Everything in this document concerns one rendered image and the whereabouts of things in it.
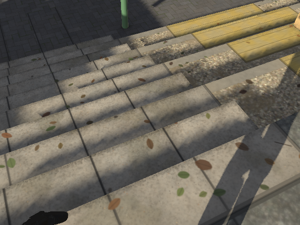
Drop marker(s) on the left robot hand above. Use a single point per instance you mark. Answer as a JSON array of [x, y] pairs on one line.
[[47, 218]]

